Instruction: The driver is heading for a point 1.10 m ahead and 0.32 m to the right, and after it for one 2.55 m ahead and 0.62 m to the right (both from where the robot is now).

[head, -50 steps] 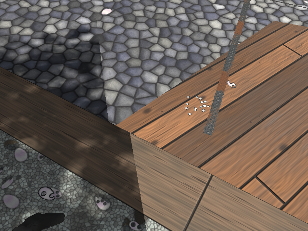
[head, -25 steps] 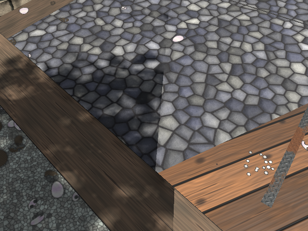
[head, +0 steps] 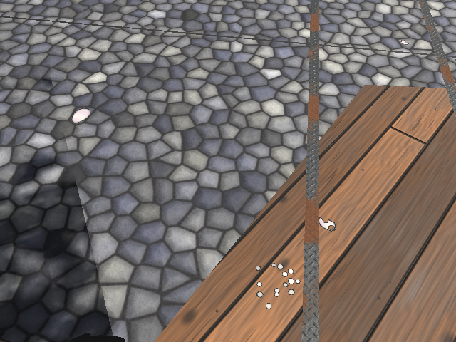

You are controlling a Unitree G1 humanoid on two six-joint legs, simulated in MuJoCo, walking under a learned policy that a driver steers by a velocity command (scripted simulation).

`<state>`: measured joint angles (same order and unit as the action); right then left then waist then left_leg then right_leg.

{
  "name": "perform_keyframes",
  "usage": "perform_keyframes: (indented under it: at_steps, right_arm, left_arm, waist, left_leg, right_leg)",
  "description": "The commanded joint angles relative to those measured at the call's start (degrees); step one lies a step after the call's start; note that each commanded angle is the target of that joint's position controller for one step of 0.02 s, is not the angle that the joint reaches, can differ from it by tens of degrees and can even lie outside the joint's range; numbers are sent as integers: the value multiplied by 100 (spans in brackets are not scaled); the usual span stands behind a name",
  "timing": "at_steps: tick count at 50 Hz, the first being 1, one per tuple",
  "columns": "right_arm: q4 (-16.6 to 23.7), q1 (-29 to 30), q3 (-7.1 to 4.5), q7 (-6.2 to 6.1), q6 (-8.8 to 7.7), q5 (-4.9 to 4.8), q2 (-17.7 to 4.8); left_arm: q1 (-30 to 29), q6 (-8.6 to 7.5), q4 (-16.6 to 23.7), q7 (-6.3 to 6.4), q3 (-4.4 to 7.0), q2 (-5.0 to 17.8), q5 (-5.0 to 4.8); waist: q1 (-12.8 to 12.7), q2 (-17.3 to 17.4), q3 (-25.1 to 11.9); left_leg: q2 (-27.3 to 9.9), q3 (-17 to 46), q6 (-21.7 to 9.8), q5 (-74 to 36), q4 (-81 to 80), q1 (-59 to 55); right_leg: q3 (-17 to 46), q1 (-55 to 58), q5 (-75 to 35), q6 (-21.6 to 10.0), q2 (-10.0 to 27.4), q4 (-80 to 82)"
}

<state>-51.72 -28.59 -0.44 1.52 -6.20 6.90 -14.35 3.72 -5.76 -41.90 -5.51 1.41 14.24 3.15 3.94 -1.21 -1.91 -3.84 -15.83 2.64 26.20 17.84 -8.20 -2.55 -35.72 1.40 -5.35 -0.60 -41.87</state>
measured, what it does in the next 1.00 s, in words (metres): goes down, turning right: right foot, then left foot 0.15 m lower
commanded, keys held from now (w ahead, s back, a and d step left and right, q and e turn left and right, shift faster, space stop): w+e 0.98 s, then w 0.02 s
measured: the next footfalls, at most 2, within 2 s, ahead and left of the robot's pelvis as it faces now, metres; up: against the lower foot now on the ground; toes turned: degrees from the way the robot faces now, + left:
right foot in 0.02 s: +0.16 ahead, -0.09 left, +0.00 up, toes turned -1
left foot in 0.54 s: +0.54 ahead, +0.10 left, -0.15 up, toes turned -19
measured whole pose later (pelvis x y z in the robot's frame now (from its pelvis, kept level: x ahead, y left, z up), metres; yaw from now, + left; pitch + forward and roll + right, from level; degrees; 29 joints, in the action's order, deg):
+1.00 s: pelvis +0.57 -0.06 -0.15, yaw -37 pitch +2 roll +2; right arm -53.5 -24.8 -3.9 -1.9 -2.9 -0.3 -14.4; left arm -1.8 -0.5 -33.0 -3.1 3.5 13.1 -1.8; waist 5.9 -0.9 -0.4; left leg -2.6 -16.9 2.4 24.6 21.3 -2.2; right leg -0.7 -36.9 5.8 -4.7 2.1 -40.8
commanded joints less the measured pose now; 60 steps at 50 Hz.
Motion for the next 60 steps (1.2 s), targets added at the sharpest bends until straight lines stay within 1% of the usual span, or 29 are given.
perform_keyframes:
  at_steps: [1,2,3,4,5,8,13,15,16,19,21,23,25,26,27,28,29,30,31,33,35,38,42,48,52,53,54,56,60]
  right_arm:
    - [261,579,-309,60,-129,-6,-1432]
    - [150,-545,-15,194,-123,270,-512]
    - [357,-752,149,396,-165,44,-202]
    - [831,1226,94,411,-186,-391,-423]
    - [1147,2069,66,237,-214,-473,-585]
    - [988,1312,202,-131,27,-64,-390]
    - [1350,1712,359,-7,291,-199,-56]
    - [1277,1009,328,165,237,-49,-129]
    - [1449,1592,322,186,195,-131,-294]
    - [1825,3403,278,99,127,72,-315]
    - [1702,3631,426,209,130,-9,5]
    - [1822,3081,394,250,234,-242,-18]
    - [1375,1511,191,214,226,-303,-459]
    - [1304,907,-358,-156,172,-1296,-978]
    - [956,-203,-374,-273,154,-1239,-1086]
    - [745,-793,-319,-226,107,-779,-1076]
    - [622,-746,-452,-75,148,-768,-1397]
    - [468,-531,-522,0,231,-913,-1406]
    - [523,-77,-323,-84,256,-810,-510]
    - [443,784,-190,-149,174,-742,-380]
    - [210,1194,-37,-163,75,-693,203]
    - [324,1377,-182,-327,-45,-435,-445]
    - [49,543,-372,-460,77,-727,-752]
    - [18,211,-546,-353,305,-718,-876]
    - [85,330,-610,-329,331,-798,-1186]
    - [295,541,-535,-303,222,-681,-1070]
    - [481,46,-287,-120,-17,-638,-371]
    - [694,1278,-482,-101,-245,-1010,-917]
    - [553,1019,-522,-230,46,-760,-656]
  left_arm:
    - [1574,-208,-120,227,529,1273,-157]
    - [2537,-155,-378,432,627,1576,-59]
    - [3527,-68,-547,448,509,1529,-82]
    - [3810,-199,-854,420,556,1310,-55]
    - [3330,-312,-832,387,543,1259,-177]
    - [1333,-328,-462,161,53,352,-29]
    - [1042,-336,-208,253,164,869,60]
    - [1076,-298,-80,257,140,951,191]
    - [1487,-353,-261,342,102,719,272]
    - [4251,-297,-1078,665,13,204,-84]
    - [3709,-125,-797,572,-98,3,-224]
    - [2770,11,-635,120,-13,945,206]
    - [2251,-58,-376,40,-8,1015,49]
    - [2526,143,-661,456,99,481,-821]
    - [2544,171,-869,597,-32,236,-685]
    - [3472,169,-1054,600,-92,-335,-725]
    - [4089,148,-783,697,-89,-221,-833]
    - [3428,172,-290,824,-61,23,-845]
    - [2108,308,-45,956,50,263,-784]
    - [1428,538,464,988,-14,19,-623]
    - [1415,640,448,864,109,-27,-583]
    - [1211,518,492,752,259,99,-353]
    - [114,500,864,486,136,-225,-453]
    - [-1108,443,1350,175,195,-42,-517]
    - [552,456,994,270,553,615,-466]
    - [1667,503,701,431,751,1215,-432]
    - [1839,458,580,468,752,1732,-440]
    - [1861,427,367,502,571,1085,-309]
    - [464,230,459,441,410,486,-316]
  waist:
    - [-1274,428,-12]
    - [-935,-605,-1456]
    - [-1174,-770,-2887]
    - [-1955,-180,-878]
    - [-1819,-229,94]
    - [-228,2,338]
    - [-226,251,198]
    - [-17,64,118]
    - [-445,62,263]
    - [-2106,-270,433]
    - [-2088,135,671]
    - [-1129,-340,856]
    - [-63,76,909]
    - [71,5,289]
    - [575,102,-307]
    - [304,1013,-1269]
    - [-139,2347,-1664]
    - [-182,2171,-1380]
    - [46,800,-301]
    - [-334,676,554]
    - [-768,728,1057]
    - [-770,808,711]
    - [-275,393,491]
    - [130,253,845]
    - [-944,591,-351]
    - [-1395,52,-1073]
    - [-830,-1001,-1967]
    - [-1151,-396,-1170]
    - [-152,-58,-286]
  left_leg:
    - [-1007,-35,-661,-6113,2412,2083]
    - [-577,177,-56,-2871,4545,3580]
    - [401,1125,338,1070,6533,4907]
    - [525,2107,87,610,6853,6749]
    - [177,2339,77,416,6963,7062]
    - [-343,2447,-124,-453,5689,4687]
    - [-117,1525,14,-1557,3577,2862]
    - [102,1284,-42,-2669,4656,1885]
    - [-280,2425,47,-3379,4136,3523]
    - [-169,2491,170,-3109,2328,8135]
    - [-202,2169,-48,-4748,473,6433]
    - [67,1474,-73,-5416,1766,2096]
    - [-4,1406,-76,-4709,1426,350]
    - [-391,2453,-400,-3960,418,554]
    - [-823,2485,-400,-4891,873,-294]
    - [-1345,2555,-457,-6544,2663,-1908]
    - [-2285,4280,-1077,-6053,1886,-2004]
    - [-2570,5262,-1559,-1993,624,-1433]
    - [-2038,4751,-1341,544,-340,-236]
    - [-2356,4796,-1530,532,-591,1563]
    - [-1558,3120,-831,-31,-454,2914]
    - [-843,1407,-924,-2133,-652,3633]
    - [-1343,1422,-1053,-2705,-653,1662]
    - [-1471,907,-919,-3228,-347,492]
    - [-1153,276,-691,-6866,2306,1352]
    - [-862,259,-401,-4480,4269,3240]
    - [142,1143,-175,859,6187,5341]
    - [-117,1849,-275,58,6311,6241]
    - [-567,1855,-184,-1146,4953,4641]
  right_leg:
    - [-234,3245,274,-409,-734,653]
    - [1280,5891,-2062,-1617,69,-147]
    - [4259,7630,-1841,-2858,1536,978]
    - [4434,6699,-434,-2036,1480,1786]
    - [3868,5375,-19,-1694,1440,1776]
    - [3126,1356,674,-1581,1053,2260]
    - [1706,-603,715,-978,-7,2227]
    - [1653,-1328,1007,-917,-164,1392]
    - [2469,191,1629,-889,141,945]
    - [3511,5108,2517,-1020,369,-864]
    - [3085,3111,2952,-899,-76,-948]
    - [3040,-1115,3700,-959,-209,-385]
    - [3096,-1696,3956,-629,-411,-1266]
    - [2737,80,2869,-248,-426,-2443]
    - [2371,-21,3757,154,-630,-4256]
    - [2084,-1343,5346,312,-971,-6859]
    - [1594,-2222,4565,647,-687,-8409]
    - [926,-3014,3526,745,-268,-8228]
    - [546,-3204,2625,597,-18,-7984]
    - [705,-2984,2066,531,410,-7943]
    - [1173,-2344,1309,243,615,-6076]
    - [795,-524,-429,602,408,-2871]
    - [718,-980,-789,435,393,-740]
    - [114,-1036,379,62,312,118]
    - [-418,2660,783,-507,-555,995]
    - [1241,4915,36,-953,535,938]
    - [4452,6509,649,-1999,2110,1696]
    - [3447,5647,-11,-1577,1906,2200]
    - [1798,2777,-866,-1037,1083,2770]
Velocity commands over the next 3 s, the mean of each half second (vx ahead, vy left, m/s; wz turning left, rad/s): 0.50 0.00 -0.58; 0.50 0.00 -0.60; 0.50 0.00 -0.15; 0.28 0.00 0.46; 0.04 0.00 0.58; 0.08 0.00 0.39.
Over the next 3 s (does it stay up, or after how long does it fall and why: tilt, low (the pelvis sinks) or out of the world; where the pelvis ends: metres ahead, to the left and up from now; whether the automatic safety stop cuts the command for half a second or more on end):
stays up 1.05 -0.39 -0.14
